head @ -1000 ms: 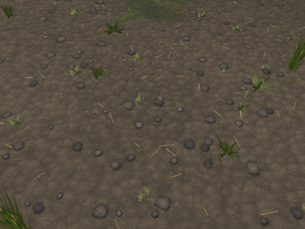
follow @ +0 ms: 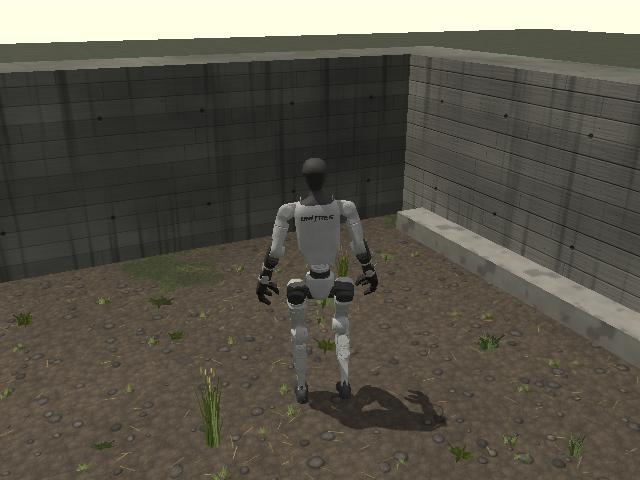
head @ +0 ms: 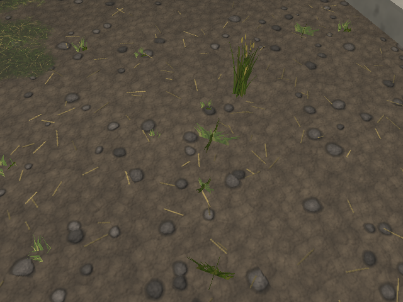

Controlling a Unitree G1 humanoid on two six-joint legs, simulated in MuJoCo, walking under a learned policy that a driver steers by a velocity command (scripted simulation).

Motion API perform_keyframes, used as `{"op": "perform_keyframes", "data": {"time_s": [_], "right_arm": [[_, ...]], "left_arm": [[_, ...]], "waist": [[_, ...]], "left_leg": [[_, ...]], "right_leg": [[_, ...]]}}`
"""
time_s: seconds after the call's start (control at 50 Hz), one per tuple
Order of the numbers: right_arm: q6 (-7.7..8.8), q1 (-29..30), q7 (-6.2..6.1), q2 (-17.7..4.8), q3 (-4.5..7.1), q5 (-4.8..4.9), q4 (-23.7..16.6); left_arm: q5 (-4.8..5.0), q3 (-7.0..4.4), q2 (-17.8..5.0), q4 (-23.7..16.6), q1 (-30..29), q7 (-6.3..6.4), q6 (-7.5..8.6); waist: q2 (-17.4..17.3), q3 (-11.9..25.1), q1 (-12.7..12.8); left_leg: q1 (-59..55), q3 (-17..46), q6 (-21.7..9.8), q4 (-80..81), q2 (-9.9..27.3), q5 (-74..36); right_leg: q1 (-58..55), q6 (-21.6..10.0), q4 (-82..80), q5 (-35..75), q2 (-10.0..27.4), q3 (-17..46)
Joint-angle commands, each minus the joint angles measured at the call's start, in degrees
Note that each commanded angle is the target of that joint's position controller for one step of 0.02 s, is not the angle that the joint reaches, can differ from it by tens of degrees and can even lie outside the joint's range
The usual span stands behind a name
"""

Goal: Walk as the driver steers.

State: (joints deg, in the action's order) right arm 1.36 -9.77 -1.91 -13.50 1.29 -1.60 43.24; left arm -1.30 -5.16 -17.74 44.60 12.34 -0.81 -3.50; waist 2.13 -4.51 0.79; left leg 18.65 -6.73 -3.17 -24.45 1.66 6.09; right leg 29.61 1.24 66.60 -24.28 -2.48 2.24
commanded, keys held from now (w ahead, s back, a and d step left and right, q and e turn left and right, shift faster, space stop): e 0.40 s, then no key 0.10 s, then w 0.34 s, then w+q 0.16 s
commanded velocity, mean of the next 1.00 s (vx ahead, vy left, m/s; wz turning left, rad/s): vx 0.16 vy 0.00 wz -0.34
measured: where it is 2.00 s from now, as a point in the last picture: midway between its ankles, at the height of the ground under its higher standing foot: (246, 271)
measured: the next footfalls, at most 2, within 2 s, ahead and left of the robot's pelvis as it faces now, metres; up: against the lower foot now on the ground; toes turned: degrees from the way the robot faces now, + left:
right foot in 0.22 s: +0.03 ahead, -0.12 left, +0.00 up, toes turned -10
left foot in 0.70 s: +0.08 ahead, +0.06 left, +0.00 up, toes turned -19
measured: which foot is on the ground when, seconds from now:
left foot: down 0.00-0.22, up 0.24-0.68, down 0.70-1.00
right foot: up 0.00-0.20, down 0.22-0.70, up 0.72-1.00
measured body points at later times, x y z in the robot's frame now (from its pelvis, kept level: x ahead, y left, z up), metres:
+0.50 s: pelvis +0.00 -0.03 +0.01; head +0.02 -0.07 +0.45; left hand +0.19 +0.20 -0.09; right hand +0.02 -0.33 -0.13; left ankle +0.04 +0.10 -0.67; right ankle -0.01 -0.11 -0.74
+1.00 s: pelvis +0.11 -0.04 +0.01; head +0.14 -0.03 +0.46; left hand +0.34 +0.14 -0.11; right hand -0.01 -0.28 -0.12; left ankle +0.04 +0.08 -0.74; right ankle +0.17 -0.21 -0.69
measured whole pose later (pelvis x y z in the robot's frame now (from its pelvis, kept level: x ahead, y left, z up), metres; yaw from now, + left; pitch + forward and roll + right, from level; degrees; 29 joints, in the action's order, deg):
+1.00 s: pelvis +0.11 -0.04 +0.01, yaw -17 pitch +2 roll +0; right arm 3.6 -27.7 0.6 -12.3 2.1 -0.5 50.6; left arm -2.4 -2.7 -15.7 42.6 8.6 -3.0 0.8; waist 2.8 -0.4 -3.4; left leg -1.8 1.4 -3.2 -11.8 -2.6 15.2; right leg 34.1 0.7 45.4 -7.7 2.9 0.0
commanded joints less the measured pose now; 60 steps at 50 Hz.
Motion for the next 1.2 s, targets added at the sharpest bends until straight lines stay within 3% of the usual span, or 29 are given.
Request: {"op": "perform_keyframes", "data": {"time_s": [0.02,0.08,0.16,0.2,0.22,0.24,0.26,0.28,0.3,0.34,0.4,0.5,0.56,0.62,0.68,0.7,0.72,0.74,0.76,0.8,0.86,0.96,1.04,1.08,1.12,1.14,1.16,1.18,1.2], "right_arm": [[0.12,-0.1,-0.10,-7.7,2.08,-0.15,-3.4],[-0.68,0.0,0.21,-9.3,2.77,-0.30,-3.7],[-1.72,-2.0,0.84,-11.8,3.79,-0.43,-3.4],[-2.45,-2.4,1.06,-12.3,4.15,0.08,-3.2],[-2.88,-4.9,1.44,-11.1,4.21,-0.01,-2.4],[-3.46,-7.9,2.07,-5.9,3.14,-0.49,-3.8],[-4.43,-1.5,0.80,-7.2,3.06,-0.32,-6.8],[-4.93,1.2,0.62,-7.9,3.18,0.46,-7.2],[-4.78,-0.2,0.83,-7.7,3.24,1.14,-6.6],[-3.99,-3.8,1.06,-9.2,3.91,0.02,-4.3],[-4.03,-3.6,1.61,-8.6,3.91,0.20,-4.6],[-4.73,-1.7,1.32,-7.2,3.14,0.55,-5.2],[-4.22,-0.4,2.07,-7.2,2.78,-0.09,-5.8],[-3.15,-0.9,2.59,-6.8,2.47,0.10,-5.7],[-1.09,-9.3,1.63,-4.5,1.85,0.14,-2.5],[-0.14,-13.9,1.03,-7.4,2.23,-0.47,-1.5],[0.41,-17.2,0.87,-14.2,3.54,-0.45,-1.3],[0.31,-17.1,1.08,-16.0,4.62,-0.63,0.5],[0.62,-13.7,1.39,-12.8,3.85,0.07,0.1],[1.45,-9.1,1.91,-9.3,2.99,0.78,-0.6],[2.89,-12.6,2.46,-7.3,2.54,1.18,1.5],[2.98,-18.8,2.43,-7.2,2.73,1.27,4.9],[2.77,-20.3,1.91,-9.0,3.14,0.88,6.2],[2.62,-18.6,1.73,-9.9,3.40,0.77,5.9],[2.65,-15.8,1.92,-11.0,3.73,1.03,5.5],[2.84,-15.3,2.16,-10.1,3.55,1.55,5.0],[2.99,-16.4,2.38,-4.5,2.21,2.69,2.1],[2.46,-18.3,2.17,-4.8,2.48,2.69,0.8],[1.58,-17.0,2.00,-7.7,3.24,1.38,2.2]], "left_arm": [[-0.26,-0.18,-2.1,-2.9,4.8,-0.71,-1.02],[0.01,0.68,-1.5,-5.1,1.1,-1.73,-1.31],[0.47,0.89,-2.3,-7.1,-0.5,-2.05,-0.63],[0.59,0.82,-2.3,-6.4,2.8,-1.90,0.29],[0.26,0.49,-3.7,-5.9,4.5,-1.31,0.95],[-0.13,-0.34,-9.3,-7.3,4.0,-0.41,1.49],[-0.42,-2.25,-15.5,-8.4,4.8,0.12,1.38],[-0.51,-1.87,-12.4,-7.1,5.3,0.60,1.32],[0.00,-0.94,-9.8,-7.4,1.6,0.82,1.38],[0.40,-0.49,-7.7,-8.8,-3.0,1.07,1.54],[1.10,-0.22,-6.7,-8.4,-0.1,0.74,2.11],[0.41,0.03,-5.9,-7.4,3.3,1.07,2.30],[-0.31,-0.05,-6.4,-6.4,5.3,0.72,2.10],[-0.67,0.05,-6.7,-5.8,4.7,0.32,2.16],[0.39,0.48,-5.4,-5.7,1.1,0.76,2.68],[0.47,1.40,-2.1,-6.8,-0.6,0.93,3.35],[0.98,2.33,1.2,-8.6,-1.6,0.82,4.23],[-0.87,1.08,-4.1,-9.6,-5.5,0.91,4.74],[-0.90,0.66,-4.6,-8.5,-3.7,0.29,5.09],[-0.90,0.50,-4.6,-5.3,0.6,-1.19,5.31],[-1.60,1.22,-2.1,-5.1,-1.9,-2.12,5.28],[-1.09,2.48,0.5,-7.8,-11.4,-2.20,5.45],[-0.48,2.89,0.3,-9.2,-15.5,-2.02,5.98],[-0.19,2.63,-0.8,-9.0,-13.3,-1.43,6.38],[-0.18,1.61,-3.0,-5.9,-3.2,-0.15,7.09],[-1.18,0.63,-5.9,-3.7,5.3,0.81,7.87],[-2.88,-0.57,-11.4,-3.8,13.8,1.88,8.14],[-2.06,-0.96,-13.1,-3.6,12.4,1.73,7.34],[-1.38,0.13,-8.2,-4.1,7.4,1.49,6.97]], "waist": [[-10.5,8.5,1.0],[-11.4,7.7,0.0],[-11.3,8.0,-1.2],[-8.7,8.1,0.7],[-2.6,6.9,1.0],[13.9,6.2,-1.1],[12.5,1.6,2.3],[7.2,0.8,1.8],[6.7,0.6,-0.8],[7.0,3.7,-2.3],[3.4,7.9,-1.5],[5.4,7.2,0.8],[6.3,6.7,2.3],[6.0,3.4,1.7],[0.6,2.0,-4.4],[-6.1,2.5,-6.2],[-15.5,3.5,-7.0],[-10.3,-4.1,-6.5],[-7.6,-6.5,-3.5],[-8.8,-4.0,-0.6],[-8.1,-1.0,-1.9],[-8.1,-1.5,-4.8],[-8.8,-0.7,-5.3],[-9.2,0.3,-3.4],[-7.7,4.8,2.0],[-4.6,10.6,5.5],[5.1,20.9,7.8],[13.9,23.4,5.0],[6.1,14.3,2.7]], "left_leg": [[-4.7,9.2,-9.7,10.0,14.6,-6.0],[-2.8,7.0,-8.8,10.8,14.9,3.5],[-3.8,5.8,-7.3,7.9,16.9,5.6],[-0.9,2.6,-3.5,2.0,16.1,3.7],[2.7,-0.8,0.6,-5.3,13.8,7.7],[14.2,-6.4,5.7,-22.3,6.3,27.3],[19.1,1.8,6.6,-29.5,-0.5,31.1],[17.2,6.4,6.3,-34.5,1.1,26.0],[16.5,7.5,5.7,-34.7,1.3,20.5],[15.7,6.7,5.3,-36.7,0.3,14.5],[15.6,7.6,5.8,-37.8,-0.3,14.2],[13.7,7.6,5.5,-28.6,-0.3,16.2],[9.7,6.4,4.2,-22.0,-1.3,18.3],[3.7,5.2,2.4,-14.6,-2.6,20.7],[-16.4,4.4,-0.7,3.5,-3.2,11.0],[-24.0,14.8,-2.0,8.9,4.8,19.5],[-26.5,36.6,-6.0,17.9,18.3,37.9],[-17.9,42.6,-9.8,20.2,21.7,41.4],[-16.3,39.3,-9.7,19.9,19.1,40.1],[-17.0,28.7,-6.5,20.0,13.0,28.6],[-18.8,20.8,-7.0,19.1,9.4,11.6],[-19.5,17.9,-8.4,16.7,7.7,-5.1],[-18.4,18.4,-8.1,12.2,8.5,-15.7],[-16.9,19.9,-7.0,9.5,9.6,-19.2],[-13.5,18.4,-4.8,-1.1,7.5,-28.0],[-7.1,15.6,-3.5,-13.0,4.0,-23.1],[5.7,11.7,-1.7,-31.9,-1.3,-0.8],[15.6,10.1,-1.8,-42.7,-6.3,24.0],[18.4,12.1,-2.6,-47.3,-1.9,20.2]], "right_leg": [[-2.4,0.2,-4.3,2.5,2.2,-1.2],[-6.8,-0.4,-14.0,2.4,3.3,-3.2],[-12.5,-2.5,-24.3,0.1,2.5,-6.1],[-20.3,-4.4,-36.0,5.0,1.1,-6.6],[-23.4,-5.5,-45.0,7.7,3.2,-0.3],[-26.9,-8.9,-51.9,13.3,19.5,22.0],[-16.5,-16.8,-53.0,23.5,26.0,30.1],[-15.5,-17.0,-51.5,25.6,21.6,23.6],[-15.0,-15.0,-51.0,24.7,17.3,18.4],[-18.7,-13.0,-49.2,29.0,11.9,13.5],[-23.7,-13.8,-47.4,36.1,11.9,14.2],[-26.3,-15.0,-47.5,32.2,13.0,16.7],[-23.5,-15.6,-51.7,3.3,12.1,20.4],[-18.1,-15.4,-53.2,-6.8,12.0,23.2],[-4.9,-11.8,-48.0,-9.5,7.6,20.4],[3.1,-8.7,-38.2,-10.0,3.1,15.6],[10.9,-6.0,-23.4,-7.0,-5.2,4.5],[15.1,-6.0,-17.4,-3.9,-2.9,5.5],[15.0,-5.8,-14.3,0.6,-0.6,6.7],[12.2,-4.4,-12.6,7.0,1.5,3.2],[12.3,-2.8,-10.2,13.1,3.8,-1.1],[12.2,0.1,-21.1,17.2,4.4,-4.4],[5.1,-0.3,-29.9,16.8,2.7,-5.1],[-1.6,-1.7,-32.9,15.2,1.9,-4.6],[-17.3,-3.7,-38.9,14.8,-0.4,-4.9],[-30.8,-5.5,-40.0,14.4,3.7,-1.2],[-46.4,-8.9,-43.3,-2.0,21.3,18.7],[-45.5,-12.5,-52.4,-7.6,29.3,40.3],[-37.7,-12.2,-52.8,-10.5,27.0,34.8]]}}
